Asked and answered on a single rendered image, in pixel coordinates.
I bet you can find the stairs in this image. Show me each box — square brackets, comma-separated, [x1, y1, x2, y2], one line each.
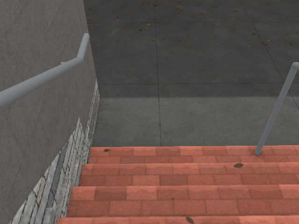
[56, 145, 299, 224]

